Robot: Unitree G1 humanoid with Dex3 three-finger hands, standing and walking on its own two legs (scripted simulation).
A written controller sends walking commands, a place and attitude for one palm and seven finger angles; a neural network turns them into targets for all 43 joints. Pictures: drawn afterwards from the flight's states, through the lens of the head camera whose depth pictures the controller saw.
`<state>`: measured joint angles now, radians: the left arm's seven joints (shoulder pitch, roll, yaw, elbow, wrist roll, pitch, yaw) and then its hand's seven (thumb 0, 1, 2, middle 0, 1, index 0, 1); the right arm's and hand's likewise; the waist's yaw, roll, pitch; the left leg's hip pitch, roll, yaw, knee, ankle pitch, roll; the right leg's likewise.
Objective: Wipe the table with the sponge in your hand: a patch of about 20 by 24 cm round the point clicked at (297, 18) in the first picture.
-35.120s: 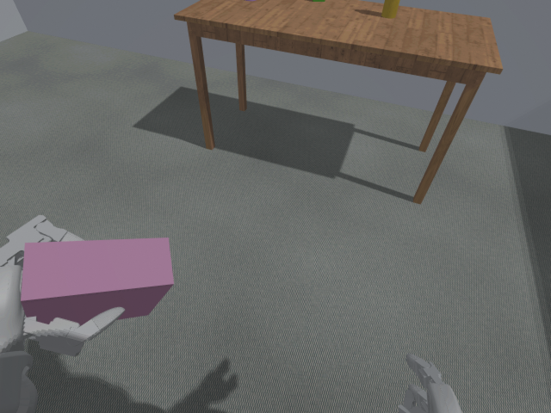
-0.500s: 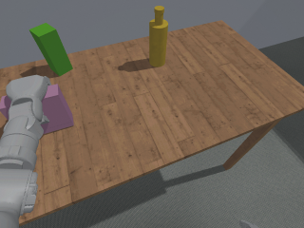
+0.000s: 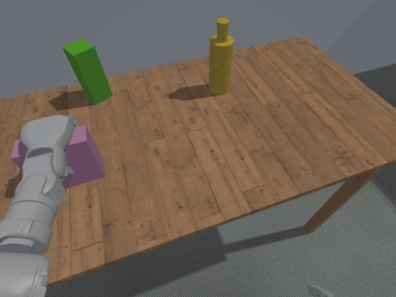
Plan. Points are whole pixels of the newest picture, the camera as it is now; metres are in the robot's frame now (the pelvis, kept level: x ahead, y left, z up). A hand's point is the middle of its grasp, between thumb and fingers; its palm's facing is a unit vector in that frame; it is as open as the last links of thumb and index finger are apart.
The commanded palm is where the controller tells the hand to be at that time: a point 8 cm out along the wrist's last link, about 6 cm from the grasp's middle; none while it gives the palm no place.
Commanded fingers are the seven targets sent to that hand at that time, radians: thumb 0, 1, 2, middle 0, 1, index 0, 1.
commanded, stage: wipe back along the first lane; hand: left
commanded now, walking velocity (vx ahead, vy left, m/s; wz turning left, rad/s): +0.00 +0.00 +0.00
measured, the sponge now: (67, 166) +0.37 +0.33 +0.02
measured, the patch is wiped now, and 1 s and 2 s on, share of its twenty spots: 0.95 0.95 0.95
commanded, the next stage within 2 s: lift the sponge slowly off the table in 1.26 s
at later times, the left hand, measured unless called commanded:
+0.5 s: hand (56, 173) +0.33 +0.31 +0.07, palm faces -0.04 -0.03 -1.00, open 9.6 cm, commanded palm +0.29 +0.30 +0.10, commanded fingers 0.00 0.10 1.30 -1.20 -1.60 -1.20 -1.60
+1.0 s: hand (54, 197) +0.27 +0.29 +0.07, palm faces +0.01 -0.05 -1.00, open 9.6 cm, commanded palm +0.23 +0.28 +0.10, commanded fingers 0.00 0.10 1.30 -1.20 -1.60 -1.20 -1.60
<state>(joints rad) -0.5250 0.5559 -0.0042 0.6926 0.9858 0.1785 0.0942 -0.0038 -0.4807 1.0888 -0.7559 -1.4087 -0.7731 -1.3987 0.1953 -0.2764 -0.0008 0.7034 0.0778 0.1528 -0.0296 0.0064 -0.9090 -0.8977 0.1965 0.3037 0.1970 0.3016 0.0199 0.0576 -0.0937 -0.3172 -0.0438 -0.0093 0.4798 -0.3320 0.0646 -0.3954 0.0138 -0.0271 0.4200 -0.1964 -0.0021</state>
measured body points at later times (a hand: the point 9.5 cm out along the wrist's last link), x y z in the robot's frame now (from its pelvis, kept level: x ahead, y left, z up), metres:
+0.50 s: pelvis -0.01 -0.01 +0.00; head +0.01 -0.02 +0.45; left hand +0.32 +0.31 +0.12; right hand +0.16 -0.25 -0.11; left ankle -0.07 +0.07 -0.74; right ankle +0.00 -0.13 -0.74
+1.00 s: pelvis -0.01 -0.01 +0.00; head +0.00 -0.03 +0.45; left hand +0.27 +0.29 +0.12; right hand +0.20 -0.24 -0.10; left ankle -0.07 +0.07 -0.74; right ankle +0.00 -0.13 -0.74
